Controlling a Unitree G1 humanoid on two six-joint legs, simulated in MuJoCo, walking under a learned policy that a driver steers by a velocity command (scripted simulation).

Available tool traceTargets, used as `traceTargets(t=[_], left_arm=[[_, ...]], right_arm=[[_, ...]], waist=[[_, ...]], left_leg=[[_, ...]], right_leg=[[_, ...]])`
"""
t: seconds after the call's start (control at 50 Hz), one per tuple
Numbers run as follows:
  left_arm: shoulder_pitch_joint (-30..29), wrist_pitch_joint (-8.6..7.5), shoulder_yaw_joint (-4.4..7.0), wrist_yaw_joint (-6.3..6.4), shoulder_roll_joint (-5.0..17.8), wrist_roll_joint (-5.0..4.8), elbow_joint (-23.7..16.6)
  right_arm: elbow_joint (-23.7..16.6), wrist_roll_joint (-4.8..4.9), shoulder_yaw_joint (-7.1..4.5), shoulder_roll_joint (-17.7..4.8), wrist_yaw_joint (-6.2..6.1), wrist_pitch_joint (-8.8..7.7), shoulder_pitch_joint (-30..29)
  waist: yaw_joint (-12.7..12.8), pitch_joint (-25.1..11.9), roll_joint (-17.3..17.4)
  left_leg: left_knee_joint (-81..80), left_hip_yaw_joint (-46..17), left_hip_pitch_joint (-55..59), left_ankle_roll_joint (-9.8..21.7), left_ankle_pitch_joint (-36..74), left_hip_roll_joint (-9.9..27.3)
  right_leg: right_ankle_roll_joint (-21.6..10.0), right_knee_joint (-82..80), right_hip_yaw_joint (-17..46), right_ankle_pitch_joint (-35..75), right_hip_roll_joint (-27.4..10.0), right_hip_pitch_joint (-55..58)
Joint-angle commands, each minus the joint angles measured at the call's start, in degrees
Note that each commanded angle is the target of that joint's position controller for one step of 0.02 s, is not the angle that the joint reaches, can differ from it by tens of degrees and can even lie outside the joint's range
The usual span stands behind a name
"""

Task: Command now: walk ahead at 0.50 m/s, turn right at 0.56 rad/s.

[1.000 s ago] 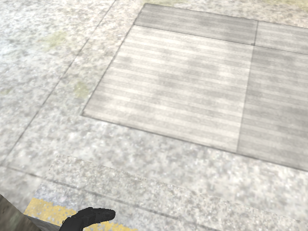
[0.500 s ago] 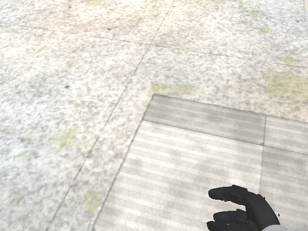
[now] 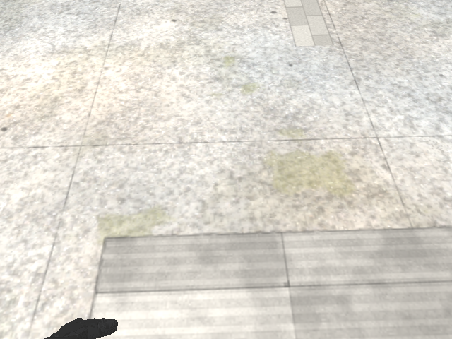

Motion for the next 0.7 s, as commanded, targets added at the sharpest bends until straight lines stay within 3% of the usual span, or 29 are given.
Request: traceTargets(t=[0.02,0.04,0.06,0.08,0.1,0.12,0.14,0.16,0.18,0.2,0.24,0.28,0.3,0.32,0.34,0.36,0.4,0.42,0.44,0.46,0.48,0.5,0.52,0.54,0.58,0.6,0.62,0.64,0.7], left_arm=[[30.98,-0.12,3.89,2.37,11.79,1.03,7.75],[26.72,-0.63,4.48,2.58,12.24,0.7,7.97],[23.15,-0.97,4.07,2.45,10.54,0.17,7.84],[20.42,-1.23,3.36,1.76,7.21,-0.45,6.96],[18.59,-0.86,2.37,0.95,4.11,-0.44,6.41],[18.66,-0.74,1.23,0.52,0.34,0.32,5.81],[17.51,-0.9,0.84,0.27,-0.33,-0.11,5.03],[16.2,-1.22,1.12,0.01,1.31,-0.88,3.91],[13.95,0.32,1.41,2.05,4.65,-4.7,0.14],[14.02,0.99,1.72,3.15,6.79,-4.23,-0.57],[15.36,1.05,2.48,3.56,9.59,-2.55,-2.2],[17.74,0.76,3.18,3.53,10.13,-2.8,-2.79],[19.97,1.16,3.16,3.42,8.85,-3.59,-2.57],[21.86,1.34,3.05,3.55,7.96,-3.77,-2.75],[22.44,1.69,3.48,3.68,9.33,-3.79,-3.18],[24.26,1.86,3.27,3.5,7.92,-4.04,-3.65],[22.55,1.69,2.67,3.83,5.18,-3.13,-5.54],[21.71,1.31,1.37,3.64,0.87,-2.66,-6.22],[24.87,0.95,-0.29,3.19,-4.63,-1.72,-6.88],[29.77,0.41,0.81,3.35,0.18,-3.86,-9.35],[26.44,0.71,2.1,3.56,5.98,-3.52,-8.74],[21.27,1.44,2.46,3.37,7.62,-2.96,-9.79],[18.88,2.01,2.43,3.49,6.93,-2.59,-9.82],[18.77,2.26,2.56,3.26,6.48,-2.51,-10.69],[18.85,3.04,2.43,2.78,5.16,-3.28,-11.14],[18.74,3.2,2.01,2.51,3.73,-3.27,-11.83],[16.9,3.26,1.87,2.52,4.0,-3.25,-12.68],[15.4,3.3,1.85,2.5,4.14,-2.78,-13.42],[12.18,3.53,1.59,2.42,4.35,-2.84,-14.85]], right_arm=[[-6.01,0.88,-0.96,-6.16,1.21,0.71,-0.79],[-7.47,-0.21,-1.73,-8.25,1.41,0.87,-5.8],[-8.22,-1.05,-1.98,-7.9,1.25,0.44,-5.28],[-8.29,-1.17,-1.63,-6.02,1.0,-0.13,-4.12],[-8.52,-0.89,-0.89,-2.76,0.77,0.06,-3.72],[-8.61,-0.84,-1.0,-2.52,0.32,0.39,-4.15],[-9.12,-0.97,-1.03,-2.21,0.3,0.79,-4.7],[-9.57,-1.15,-1.43,-3.48,0.35,1.2,-5.01],[-14.67,5.45,-3.06,-7.24,-2.24,0.25,-13.77],[-15.26,5.25,-2.51,-6.77,-3.04,-0.12,-15.86],[-14.45,3.65,-2.32,-5.94,-2.9,-0.11,-16.24],[-13.69,4.89,-2.63,-7.03,-2.64,0.4,-16.75],[-14.11,5.35,-2.92,-7.52,-2.66,0.66,-16.94],[-14.18,5.2,-3.28,-8.59,-2.85,0.55,-18.04],[-14.6,4.69,-3.35,-8.96,-2.96,0.57,-19.39],[-14.72,4.85,-3.92,-9.76,-2.78,0.5,-18.13],[-12.55,5.29,-5.2,-11.77,-2.07,0.28,-10.78],[-10.08,5.02,-5.49,-12.36,-1.71,-0.11,-2.06],[-9.02,4.37,-6.22,-15.68,-1.13,-0.16,6.2],[-9.53,2.74,-6.58,-19.62,-0.77,-0.11,5.8],[-12.01,3.4,-5.69,-14.52,-0.8,0.04,0.32],[-12.6,3.42,-4.75,-11.47,-1.08,0.37,-3.21],[-12.19,2.91,-3.98,-10.09,-1.28,0.86,-5.45],[-11.58,2.16,-3.75,-9.83,-1.5,1.27,-7.38],[-10.31,2.55,-3.47,-8.84,-1.53,1.07,-6.59],[-9.18,2.85,-3.95,-9.74,-1.42,0.75,-4.55],[-8.55,3.19,-4.04,-10.24,-1.52,0.48,-3.69],[-8.63,2.77,-4.34,-11.33,-1.8,0.21,-3.65],[-8.45,2.79,-4.53,-12.38,-1.87,0.49,-2.76]], waist=[[11.75,-11.64,-7.5],[10.61,-4.85,-4.6],[7.96,-4.7,-4.1],[5.65,-3.54,-3.65],[3.48,-3.47,-2.68],[3.05,-2.95,-0.03],[2.3,-1.72,-0.18],[2.07,-1.03,-0.51],[0.55,2.53,1.15],[1.3,3.47,0.09],[2.05,4.46,-2.74],[2.24,3.76,-5.38],[2.29,4.39,-6.05],[2.96,4.13,-5.76],[2.89,4.74,-4.85],[2.95,3.74,-4.5],[-0.87,1.85,-6.57],[-4.46,-0.9,-4.62],[-5.47,-6.65,9.1],[-1.22,-9.58,27.08],[-1.85,-4.98,16.93],[-2.31,-1.62,10.9],[-1.28,0.07,6.3],[0.55,1.23,7.83],[1.17,2.42,8.0],[1.26,1.73,6.93],[0.95,2.21,4.96],[0.88,1.86,3.66],[0.3,1.3,3.08]], left_leg=[[37.35,-13.85,-46.06,-0.16,-6.91,-8.51],[41.04,-17.75,-48.14,1.73,-1.82,-5.73],[41.01,-18.98,-44.66,3.34,0.27,-3.73],[39.82,-18.82,-41.78,4.04,1.83,-2.55],[39.62,-18.15,-38.49,4.59,2.17,-1.5],[38.61,-18.09,-38.01,4.31,2.13,-0.9],[35.59,-17.72,-38.12,4.06,3.31,-0.75],[32.16,-16.61,-36.67,3.02,4.54,-1.27],[26.32,-16.91,-39.76,2.92,7.16,-1.04],[20.7,-17.06,-40.34,2.63,11.05,-0.97],[8.47,-16.61,-33.0,2.07,19.78,-3.0],[3.48,-16.54,-24.43,1.41,24.55,-5.19],[0.4,-16.94,-24.13,1.66,24.27,-5.82],[-1.59,-16.44,-23.38,1.24,24.08,-6.75],[-3.7,-16.84,-23.51,1.18,22.01,-6.97],[-4.39,-16.55,-21.64,1.54,21.33,-7.14],[-5.1,-15.61,-14.31,3.28,15.49,-6.81],[-5.26,-18.9,-3.45,5.4,11.95,-2.61],[-7.86,-32.86,8.1,9.32,9.58,8.57],[-20.29,-63.52,11.1,17.39,-6.72,19.76],[-21.78,-60.14,5.92,16.83,-11.08,17.95],[-20.83,-48.83,-0.87,14.85,-6.81,15.42],[-21.57,-41.5,-7.2,13.56,-1.69,11.8],[-22.47,-36.17,-10.81,13.18,1.93,9.41],[-24.66,-27.61,-13.96,12.77,8.05,6.53],[-25.11,-25.73,-12.31,13.65,11.45,6.82],[-25.79,-24.26,-11.38,13.95,14.38,6.83],[-25.8,-22.09,-10.41,14.22,18.87,7.46],[-25.62,-16.97,-6.34,14.26,24.96,7.83]], right_leg=[[-16.46,-14.68,32.52,25.35,-16.13,60.44],[-12.36,-15.57,27.36,24.79,-14.06,49.96],[-12.74,-15.99,24.31,27.2,-14.17,42.19],[-14.25,-17.0,23.34,27.89,-14.34,35.13],[-14.88,-18.78,22.95,26.53,-13.9,28.66],[-14.73,-20.27,22.9,22.68,-13.91,25.88],[-13.96,-22.01,21.72,17.64,-12.71,22.57],[-13.51,-23.83,20.18,12.85,-11.49,19.1],[-12.08,-24.87,24.65,2.71,-11.92,15.31],[-11.53,-26.06,24.73,-1.59,-12.14,13.71],[-9.7,-25.83,21.4,-2.97,-9.61,7.75],[-8.65,-24.54,20.44,-5.4,-9.13,3.31],[-8.23,-22.56,21.22,-7.46,-8.56,4.38],[-7.61,-20.7,22.29,-10.15,-8.28,5.61],[-6.99,-18.4,23.29,-11.15,-8.26,6.52],[-6.32,-16.27,24.31,-13.27,-7.85,8.64],[-4.49,-9.72,24.14,-14.98,-5.88,7.69],[-2.65,2.79,21.17,-15.21,-2.51,1.29],[0.6,27.07,13.0,-23.44,4.12,-8.25],[1.11,38.79,11.82,-23.65,3.09,-21.76],[1.8,45.26,11.95,-17.53,-1.38,-24.17],[1.94,44.79,9.84,-10.98,-3.83,-23.37],[2.09,43.29,9.03,-6.97,-5.74,-18.68],[2.34,41.25,9.14,-4.73,-6.75,-16.87],[2.39,38.76,7.98,-3.0,-7.78,-13.89],[2.64,38.06,7.75,-2.88,-8.1,-14.9],[2.79,36.39,8.26,-1.22,-8.27,-16.13],[3.46,34.19,8.51,0.35,-8.2,-16.85],[4.45,25.4,7.68,4.26,-8.4,-17.65]])
Keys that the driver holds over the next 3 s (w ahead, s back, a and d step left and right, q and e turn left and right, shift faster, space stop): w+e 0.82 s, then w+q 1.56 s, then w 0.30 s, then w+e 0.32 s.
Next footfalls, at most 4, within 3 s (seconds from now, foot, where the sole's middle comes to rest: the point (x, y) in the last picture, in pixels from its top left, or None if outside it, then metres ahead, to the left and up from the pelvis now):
0.42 left None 0.38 0.13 -0.76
0.96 right None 0.46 -0.21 -0.76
1.48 left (266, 238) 0.85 -0.11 -0.76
1.96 right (322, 183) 1.09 -0.34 -0.76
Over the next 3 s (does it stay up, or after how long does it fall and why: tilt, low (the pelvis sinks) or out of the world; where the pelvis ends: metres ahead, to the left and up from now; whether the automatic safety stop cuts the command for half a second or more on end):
stays up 1.48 -0.08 0.00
